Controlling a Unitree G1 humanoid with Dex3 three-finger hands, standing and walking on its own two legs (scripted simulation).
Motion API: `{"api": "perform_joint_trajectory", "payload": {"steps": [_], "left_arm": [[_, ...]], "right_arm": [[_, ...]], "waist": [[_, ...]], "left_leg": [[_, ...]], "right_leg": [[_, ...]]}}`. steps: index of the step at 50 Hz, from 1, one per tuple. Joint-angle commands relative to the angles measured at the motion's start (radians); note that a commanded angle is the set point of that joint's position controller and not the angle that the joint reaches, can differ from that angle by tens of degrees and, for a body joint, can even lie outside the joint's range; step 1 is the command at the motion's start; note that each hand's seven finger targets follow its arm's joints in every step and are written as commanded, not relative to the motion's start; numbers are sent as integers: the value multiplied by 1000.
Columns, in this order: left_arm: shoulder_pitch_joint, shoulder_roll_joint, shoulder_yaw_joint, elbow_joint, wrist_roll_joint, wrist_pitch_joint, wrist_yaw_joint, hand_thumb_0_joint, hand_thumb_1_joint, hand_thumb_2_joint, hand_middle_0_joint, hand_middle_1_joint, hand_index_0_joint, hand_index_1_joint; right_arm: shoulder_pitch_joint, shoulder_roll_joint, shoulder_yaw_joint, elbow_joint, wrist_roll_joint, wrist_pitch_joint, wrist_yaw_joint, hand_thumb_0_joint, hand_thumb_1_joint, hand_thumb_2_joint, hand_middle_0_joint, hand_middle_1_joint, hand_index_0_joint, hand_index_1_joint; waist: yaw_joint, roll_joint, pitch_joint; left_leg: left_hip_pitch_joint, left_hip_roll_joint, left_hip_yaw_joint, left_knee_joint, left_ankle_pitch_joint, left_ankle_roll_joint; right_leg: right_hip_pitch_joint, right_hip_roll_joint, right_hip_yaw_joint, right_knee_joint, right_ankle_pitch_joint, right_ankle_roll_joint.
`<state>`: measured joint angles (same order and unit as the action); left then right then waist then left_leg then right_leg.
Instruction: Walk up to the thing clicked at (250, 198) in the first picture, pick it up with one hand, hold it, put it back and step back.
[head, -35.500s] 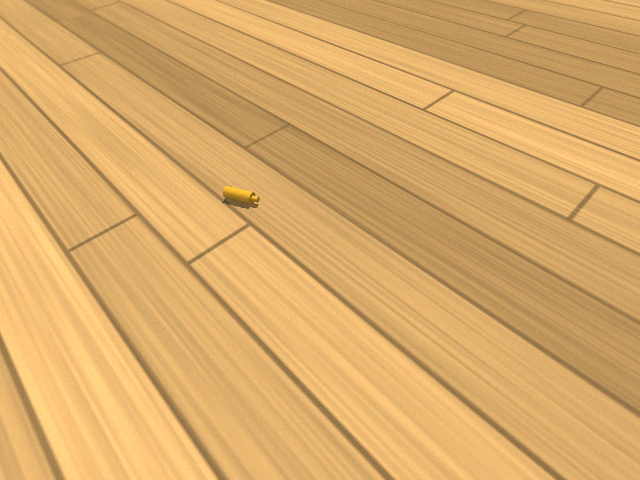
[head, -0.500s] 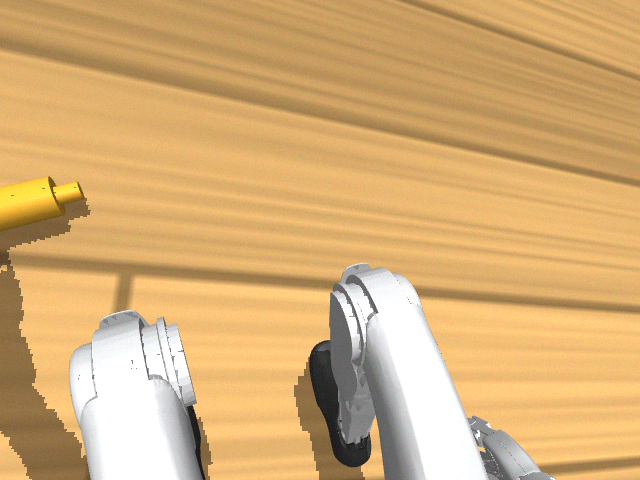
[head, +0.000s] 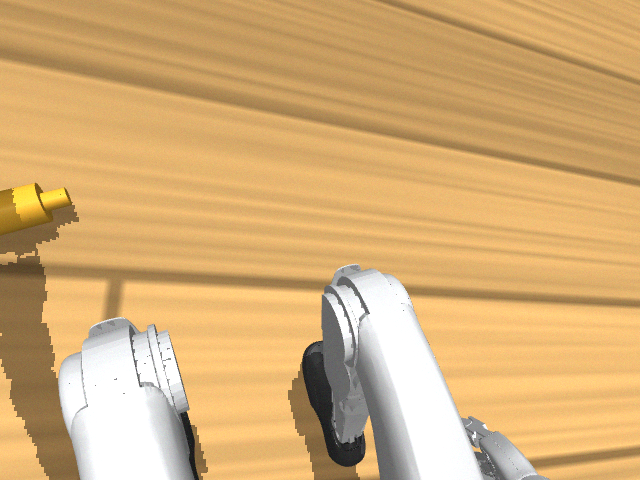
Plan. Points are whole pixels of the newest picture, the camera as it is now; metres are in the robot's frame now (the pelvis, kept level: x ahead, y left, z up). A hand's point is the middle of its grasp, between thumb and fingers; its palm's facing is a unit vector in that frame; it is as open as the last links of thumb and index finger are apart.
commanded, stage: approach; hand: left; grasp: from above
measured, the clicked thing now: out of the picture +0.48 +0.34 -0.29
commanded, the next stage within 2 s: close in in 0.38 s
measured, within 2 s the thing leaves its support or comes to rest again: neither
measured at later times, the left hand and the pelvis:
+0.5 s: hand out of the picture +0.45 +0.37 -0.18, palm faces -0.48 -0.14 -0.86, open 14.2 cm; pelvis +0.00 +0.00 +0.00, yaw +0 degrees
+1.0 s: hand out of the picture +0.46 +0.35 -0.22, palm faces -0.45 -0.14 -0.88, open 14.3 cm; pelvis +0.00 +0.00 -0.01, yaw -2 degrees
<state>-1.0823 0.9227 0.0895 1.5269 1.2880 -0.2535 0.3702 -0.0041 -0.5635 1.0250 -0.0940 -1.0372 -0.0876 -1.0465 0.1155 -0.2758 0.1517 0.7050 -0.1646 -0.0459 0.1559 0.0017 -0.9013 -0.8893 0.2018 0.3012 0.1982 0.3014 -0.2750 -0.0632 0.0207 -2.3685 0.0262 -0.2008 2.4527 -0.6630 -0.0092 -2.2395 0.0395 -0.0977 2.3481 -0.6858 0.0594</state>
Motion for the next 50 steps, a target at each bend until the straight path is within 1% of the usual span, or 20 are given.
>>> {"api": "perform_joint_trajectory", "payload": {"steps": [1,3,5,8,11,12,16,20,22,24,26,29,33,37,39,40,44,45,48,50], "left_arm": [[-371,276,40,-82,13,42,83,0,-587,1039,-89,-1017,-74,-1033],[-357,279,42,-53,13,71,92,0,-586,1033,-92,-1010,-76,-1026],[-341,324,68,-54,8,100,97,0,-579,1024,-101,-989,-83,-1007],[-290,333,77,-61,-21,139,81,0,-577,1017,-102,-979,-84,-997],[-216,372,99,-92,-57,157,46,0,-557,1000,-118,-959,-102,-976],[-154,358,94,-66,-63,163,26,0,-559,998,-119,-956,-102,-973],[-148,366,105,-179,-116,126,-29,0,-576,1007,-89,-992,-78,-1002],[-214,337,96,-258,-110,53,-55,0,-568,1005,-99,-978,-86,-990],[-272,288,59,-273,-93,17,-62,0,-581,1029,-94,-996,-77,-1012],[-327,286,44,-302,-81,-14,-46,0,-557,1057,-113,-1006,-94,-1024],[-289,254,25,-236,-70,-20,-28,0,-597,1016,-68,-1004,-60,-1012],[-263,235,3,-135,-41,-19,-5,0,-604,1045,-73,-993,-57,-1009],[-286,282,27,-119,-9,-4,34,0,-561,1015,-87,-999,-79,-1006],[-287,297,41,-78,2,19,76,0,-574,1025,-78,-969,-57,-990],[-280,291,35,-15,7,31,90,0,-589,1035,-70,-969,-46,-993],[-297,300,39,-14,4,33,98,0,-586,1036,-73,-968,-49,-992],[-299,371,66,-8,4,37,132,0,-581,1026,-72,-969,-51,-989],[-270,359,62,17,1,42,138,0,-582,1026,-76,-965,-55,-987],[-277,340,46,52,-9,44,143,0,-598,1035,-70,-963,-45,-989],[-295,366,52,21,-13,42,143,0,-583,1032,-74,-966,-50,-989]], "right_arm": [[247,-292,-66,-7,-10,-2,-18,0,-896,-895,200,300,200,300],[237,-293,-56,-19,-9,-4,-19,0,-896,-895,200,300,200,300],[230,-301,-48,-42,-3,-4,-22,0,-895,-894,200,300,200,300],[209,-301,-43,-62,8,-4,-25,0,-894,-894,200,300,200,300],[205,-302,-42,-70,20,-1,-27,0,-894,-893,200,300,200,300],[204,-292,-42,-69,21,1,-24,0,-894,-893,200,300,200,300],[203,-284,-51,-63,28,11,-26,0,-891,-891,201,300,200,300],[231,-297,-67,-36,17,17,-31,0,-892,-892,201,300,200,300],[247,-298,-69,-23,10,13,-30,0,-895,-893,200,300,200,300],[253,-300,-69,-18,5,13,-29,0,-892,-893,200,300,200,300],[255,-293,-70,-6,0,11,-26,0,-894,-895,200,300,200,300],[250,-296,-63,-4,-6,13,-24,0,-892,-895,200,300,200,300],[236,-313,-55,-25,-13,11,-21,0,-889,-893,200,300,200,300],[212,-312,-40,-45,-19,2,-13,0,-885,-897,200,300,200,300],[204,-313,-32,-50,-21,-7,-11,0,-886,-897,200,300,200,300],[208,-317,-26,-54,-22,-14,-13,0,-886,-897,200,300,200,300],[202,-325,-6,-60,-30,-34,-16,0,-886,-897,200,300,200,300],[192,-320,-3,-59,-35,-37,-15,0,-887,-897,200,300,200,300],[193,-328,9,-55,-38,-52,-15,0,-889,-898,200,300,200,300],[190,-337,14,-60,-41,-64,-15,0,-886,-897,200,300,200,300]], "waist": [[-51,472,-663],[-48,478,-671],[-31,475,-700],[-18,463,-703],[10,423,-716],[13,396,-704],[14,353,-699],[-23,375,-660],[-58,387,-623],[-65,433,-655],[-53,431,-646],[-58,431,-594],[-44,492,-627],[-52,503,-619],[-73,469,-581],[-82,448,-558],[-73,453,-605],[-66,444,-611],[-96,444,-554],[-99,454,-565]], "left_leg": [[593,2,105,-242,182,22],[589,2,107,-252,184,22],[584,0,112,-252,202,26],[571,2,118,-249,209,32],[511,0,133,-243,208,43],[496,2,135,-234,210,46],[455,3,130,-229,175,49],[484,2,113,-221,150,34],[522,6,97,-218,130,28],[551,7,92,-222,120,25],[569,8,92,-227,127,23],[573,7,81,-244,132,18],[649,8,69,-257,214,11],[639,10,76,-251,225,12],[593,8,76,-240,200,19],[558,8,84,-228,186,24],[557,11,91,-209,190,28],[558,14,89,-207,187,28],[542,15,76,-212,162,25],[546,18,72,-201,154,25]], "right_leg": [[258,26,-111,-213,257,-88],[269,28,-110,-211,259,-92],[298,28,-105,-211,273,-91],[315,30,-95,-213,279,-89],[395,32,-79,-226,286,-79],[416,35,-73,-226,290,-76],[442,36,-67,-242,253,-73],[376,30,-91,-244,215,-84],[313,29,-105,-243,193,-90],[308,28,-109,-240,191,-86],[295,29,-114,-235,201,-83],[254,28,-128,-221,196,-90],[240,23,-138,-190,254,-91],[252,25,-136,-187,270,-90],[247,28,-134,-188,260,-89],[255,30,-131,-197,257,-84],[309,36,-125,-200,268,-80],[310,40,-126,-200,264,-81],[278,41,-138,-186,239,-85],[284,44,-141,-188,231,-83]]}}
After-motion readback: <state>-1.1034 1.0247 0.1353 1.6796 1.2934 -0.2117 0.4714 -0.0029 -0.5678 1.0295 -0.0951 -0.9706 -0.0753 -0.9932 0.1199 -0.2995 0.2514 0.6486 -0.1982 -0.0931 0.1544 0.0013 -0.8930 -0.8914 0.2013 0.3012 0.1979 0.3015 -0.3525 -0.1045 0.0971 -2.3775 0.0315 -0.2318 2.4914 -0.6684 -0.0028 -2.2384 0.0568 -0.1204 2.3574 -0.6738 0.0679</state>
